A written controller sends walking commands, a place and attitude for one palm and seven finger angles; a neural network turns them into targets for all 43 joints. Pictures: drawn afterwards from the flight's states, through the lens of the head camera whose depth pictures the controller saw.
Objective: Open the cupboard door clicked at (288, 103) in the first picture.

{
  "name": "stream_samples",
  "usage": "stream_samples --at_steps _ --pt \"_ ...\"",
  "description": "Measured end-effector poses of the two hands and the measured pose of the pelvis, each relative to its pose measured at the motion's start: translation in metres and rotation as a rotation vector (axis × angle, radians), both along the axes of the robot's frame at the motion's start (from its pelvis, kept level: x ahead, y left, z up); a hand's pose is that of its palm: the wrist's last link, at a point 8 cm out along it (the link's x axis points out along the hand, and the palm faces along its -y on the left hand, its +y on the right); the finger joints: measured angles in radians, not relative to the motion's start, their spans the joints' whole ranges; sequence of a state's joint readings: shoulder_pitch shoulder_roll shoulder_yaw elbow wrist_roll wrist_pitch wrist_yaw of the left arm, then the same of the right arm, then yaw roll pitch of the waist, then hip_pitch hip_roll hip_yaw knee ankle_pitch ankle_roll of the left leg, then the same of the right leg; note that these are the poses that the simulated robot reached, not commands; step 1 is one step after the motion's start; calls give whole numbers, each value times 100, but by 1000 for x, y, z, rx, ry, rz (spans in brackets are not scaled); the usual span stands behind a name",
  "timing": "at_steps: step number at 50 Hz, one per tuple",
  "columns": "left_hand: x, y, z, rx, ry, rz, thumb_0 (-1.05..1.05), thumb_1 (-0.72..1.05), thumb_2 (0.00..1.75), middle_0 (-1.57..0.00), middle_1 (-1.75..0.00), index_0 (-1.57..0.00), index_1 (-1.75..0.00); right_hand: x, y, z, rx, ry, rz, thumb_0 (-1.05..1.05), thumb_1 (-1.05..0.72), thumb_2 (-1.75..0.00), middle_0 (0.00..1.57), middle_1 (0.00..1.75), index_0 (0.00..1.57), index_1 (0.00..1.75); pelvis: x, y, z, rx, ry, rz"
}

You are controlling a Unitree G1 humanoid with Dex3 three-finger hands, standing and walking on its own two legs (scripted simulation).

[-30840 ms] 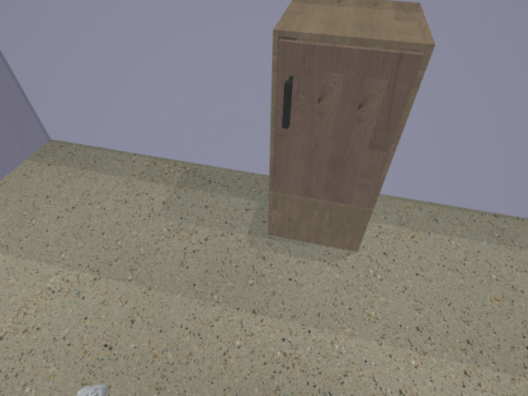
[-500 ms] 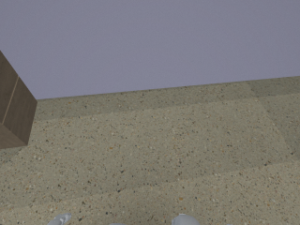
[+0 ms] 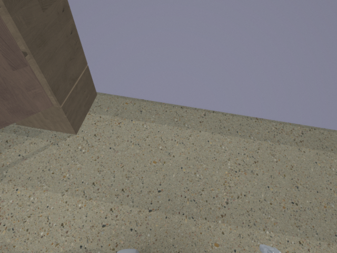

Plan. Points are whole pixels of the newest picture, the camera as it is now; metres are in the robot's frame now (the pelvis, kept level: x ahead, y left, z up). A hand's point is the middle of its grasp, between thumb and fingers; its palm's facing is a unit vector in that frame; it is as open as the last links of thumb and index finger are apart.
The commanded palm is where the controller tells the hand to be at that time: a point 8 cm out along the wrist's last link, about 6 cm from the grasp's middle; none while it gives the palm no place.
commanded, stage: turn to face it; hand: left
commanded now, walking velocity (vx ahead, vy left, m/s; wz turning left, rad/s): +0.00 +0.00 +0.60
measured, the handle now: out of the picture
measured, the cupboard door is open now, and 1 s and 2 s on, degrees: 48 48 48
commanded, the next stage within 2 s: take the last steps up to it in 1.14 s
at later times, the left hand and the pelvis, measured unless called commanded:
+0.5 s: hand out of the picture +0.05 +0.17 -0.13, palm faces +0.29 -0.92 -0.28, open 7.4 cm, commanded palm none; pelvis +0.01 -0.05 +0.02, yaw +18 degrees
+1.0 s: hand out of the picture -0.01 +0.18 -0.14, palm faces +0.56 -0.78 -0.28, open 7.4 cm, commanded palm none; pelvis +0.03 -0.05 +0.01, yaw +33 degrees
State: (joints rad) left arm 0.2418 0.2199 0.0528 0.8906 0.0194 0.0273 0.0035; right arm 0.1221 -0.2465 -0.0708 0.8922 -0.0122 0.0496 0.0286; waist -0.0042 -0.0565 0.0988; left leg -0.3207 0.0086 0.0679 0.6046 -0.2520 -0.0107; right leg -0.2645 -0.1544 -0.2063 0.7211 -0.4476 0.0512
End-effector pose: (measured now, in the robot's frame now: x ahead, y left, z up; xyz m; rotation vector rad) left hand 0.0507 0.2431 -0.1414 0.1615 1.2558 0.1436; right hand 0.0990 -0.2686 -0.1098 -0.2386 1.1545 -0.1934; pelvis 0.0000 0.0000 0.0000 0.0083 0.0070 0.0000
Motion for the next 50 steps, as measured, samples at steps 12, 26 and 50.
stream_samples --at_steps 12,26,50 --pt "5 21 29 77 -66 124 1 91 90 -20 -30 -20 -29 18 16 2 22 31 140 0 -90 -90 20 30 20 30 -1 -13 14 -18 8 128" --pt "-32 -33 43 91 -98 270 0 91 90 -20 -30 -20 -30 53 -16 -7 55 101 246 1 -91 -90 20 30 20 30 10 -51 18 27 -9 324" --pt "-99 -25 32 113 -63 575 0 91 90 -20 -30 -20 -29 131 56 -12 49 56 582 0 -90 -90 20 30 20 30 26 -53 9 -7 -2 581"
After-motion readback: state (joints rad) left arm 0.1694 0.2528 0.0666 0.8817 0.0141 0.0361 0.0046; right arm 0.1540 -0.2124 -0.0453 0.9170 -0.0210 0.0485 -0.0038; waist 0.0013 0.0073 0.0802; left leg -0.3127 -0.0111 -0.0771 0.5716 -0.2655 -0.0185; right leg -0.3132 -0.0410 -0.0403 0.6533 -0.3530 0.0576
